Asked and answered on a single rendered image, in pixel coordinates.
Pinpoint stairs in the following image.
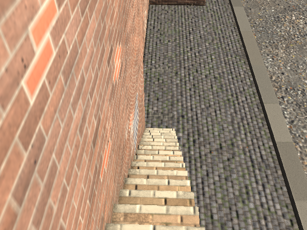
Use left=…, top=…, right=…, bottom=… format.
left=106, top=127, right=205, bottom=230

